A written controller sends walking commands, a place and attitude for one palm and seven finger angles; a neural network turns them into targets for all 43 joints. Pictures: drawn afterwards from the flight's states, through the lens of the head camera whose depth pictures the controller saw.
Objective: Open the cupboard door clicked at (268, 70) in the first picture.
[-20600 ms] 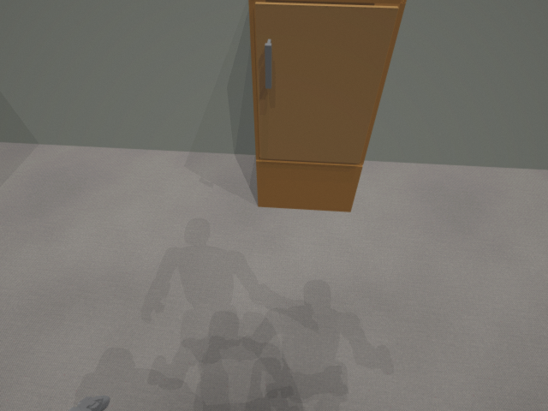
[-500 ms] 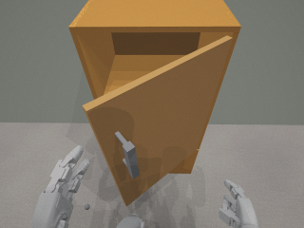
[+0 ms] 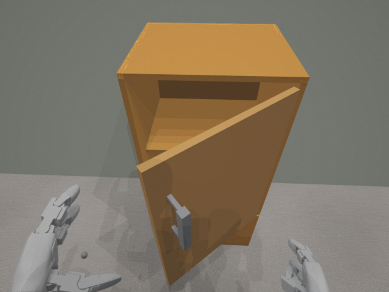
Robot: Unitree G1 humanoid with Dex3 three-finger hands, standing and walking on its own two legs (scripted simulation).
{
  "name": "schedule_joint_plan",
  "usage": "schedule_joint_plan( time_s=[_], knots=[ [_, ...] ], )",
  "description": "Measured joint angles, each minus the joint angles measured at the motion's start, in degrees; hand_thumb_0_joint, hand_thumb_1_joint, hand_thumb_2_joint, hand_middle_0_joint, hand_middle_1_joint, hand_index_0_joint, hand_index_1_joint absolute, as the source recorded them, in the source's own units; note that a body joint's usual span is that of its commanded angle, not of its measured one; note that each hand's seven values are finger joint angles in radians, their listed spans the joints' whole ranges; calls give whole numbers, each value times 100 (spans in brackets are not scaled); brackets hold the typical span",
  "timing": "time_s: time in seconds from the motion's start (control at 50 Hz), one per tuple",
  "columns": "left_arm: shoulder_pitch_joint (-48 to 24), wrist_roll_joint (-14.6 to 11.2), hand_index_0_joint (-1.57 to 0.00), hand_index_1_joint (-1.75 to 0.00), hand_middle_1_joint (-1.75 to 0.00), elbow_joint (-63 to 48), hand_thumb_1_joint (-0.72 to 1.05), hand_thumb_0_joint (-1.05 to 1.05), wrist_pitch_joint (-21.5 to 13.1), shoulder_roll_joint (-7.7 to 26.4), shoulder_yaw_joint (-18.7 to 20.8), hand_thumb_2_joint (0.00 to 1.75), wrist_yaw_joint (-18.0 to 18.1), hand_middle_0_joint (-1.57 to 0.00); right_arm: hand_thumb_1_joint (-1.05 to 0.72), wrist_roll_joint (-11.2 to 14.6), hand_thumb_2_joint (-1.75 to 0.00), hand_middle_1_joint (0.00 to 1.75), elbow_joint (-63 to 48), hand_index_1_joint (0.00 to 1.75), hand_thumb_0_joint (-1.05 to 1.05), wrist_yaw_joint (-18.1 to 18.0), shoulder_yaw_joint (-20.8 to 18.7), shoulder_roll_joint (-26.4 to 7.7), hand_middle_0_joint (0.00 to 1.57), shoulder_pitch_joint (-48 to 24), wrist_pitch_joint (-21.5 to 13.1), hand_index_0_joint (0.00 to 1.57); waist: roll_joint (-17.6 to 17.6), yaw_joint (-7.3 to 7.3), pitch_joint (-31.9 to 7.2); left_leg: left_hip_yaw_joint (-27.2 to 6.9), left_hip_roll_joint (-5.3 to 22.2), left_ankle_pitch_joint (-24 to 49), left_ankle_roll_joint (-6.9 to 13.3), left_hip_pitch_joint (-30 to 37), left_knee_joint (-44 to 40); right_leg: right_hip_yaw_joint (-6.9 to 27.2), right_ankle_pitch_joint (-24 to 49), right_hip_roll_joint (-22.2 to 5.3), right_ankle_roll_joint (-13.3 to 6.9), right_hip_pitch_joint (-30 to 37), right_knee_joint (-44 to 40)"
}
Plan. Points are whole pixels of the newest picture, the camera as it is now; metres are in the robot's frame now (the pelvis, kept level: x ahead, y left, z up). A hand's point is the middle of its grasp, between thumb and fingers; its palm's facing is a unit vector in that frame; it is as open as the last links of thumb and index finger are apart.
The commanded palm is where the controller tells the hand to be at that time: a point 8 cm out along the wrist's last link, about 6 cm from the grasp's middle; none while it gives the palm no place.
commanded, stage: draw the hand back to the body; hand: left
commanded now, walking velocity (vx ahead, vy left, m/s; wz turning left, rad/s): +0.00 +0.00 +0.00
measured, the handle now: (179, 223) +0.26 +0.07 +0.02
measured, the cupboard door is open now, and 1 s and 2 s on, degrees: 40 40 40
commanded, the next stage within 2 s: step back with the hand held close in 0.84 s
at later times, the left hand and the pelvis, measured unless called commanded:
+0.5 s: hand (35, 191) +0.20 +0.26 +0.19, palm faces +0.44 -0.81 -0.38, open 8.7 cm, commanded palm +0.15 +0.30 +0.20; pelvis +0.02 +0.00 +0.03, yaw -1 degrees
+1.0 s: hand (53, 195) +0.20 +0.23 +0.19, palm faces +0.43 -0.82 -0.39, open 7.4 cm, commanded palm +0.16 +0.27 +0.21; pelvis +0.01 -0.03 +0.03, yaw +0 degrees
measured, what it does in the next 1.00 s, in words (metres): stands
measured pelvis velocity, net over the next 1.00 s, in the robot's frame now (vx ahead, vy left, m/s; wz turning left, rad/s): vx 0.01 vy -0.03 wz -0.01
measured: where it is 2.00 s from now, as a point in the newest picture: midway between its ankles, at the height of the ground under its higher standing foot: outside the picture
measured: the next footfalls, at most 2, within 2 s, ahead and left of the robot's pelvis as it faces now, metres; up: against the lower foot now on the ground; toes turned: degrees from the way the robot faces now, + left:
none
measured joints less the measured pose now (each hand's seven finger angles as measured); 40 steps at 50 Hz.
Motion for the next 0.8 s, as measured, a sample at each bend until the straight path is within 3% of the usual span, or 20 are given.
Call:
schedule_joint_plan(
  time_s=[0.24, 0.52, 0.8],
  knots=[
    [-702, 31, -18, -30, -30, 171, 22, 0, -2, 107, 606, 60, 121, -18, -90, -102, -90, 30, 552, 30, 1, 163, 127, 0, 21, -257, -327, 20, -86, 104, 372, 115, -131, 413, 54, 1150, -1150, 127, 435, -132, 71, 1094, -1109],
    [-1568, -103, -20, -30, -30, 514, 70, 1, -109, 306, 1481, 81, 80, -20, -90, -158, -90, 30, 921, 30, 1, 255, -31, -89, 21, -421, -288, 20, -122, 160, 666, 125, -105, 735, -14, 1772, -1896, 158, 774, -101, 10, 1688, -1845],
    [-1402, -140, -21, -30, -30, 594, 88, 1, -164, 239, 1357, 89, -43, -21, -90, -160, -90, 30, 1057, 30, 1, 239, -165, -112, 20, -394, -230, 20, -87, 114, 736, 92, 2, 824, -129, 1944, -2103, 144, 877, 11, -102, 1863, -2073]
  ],
)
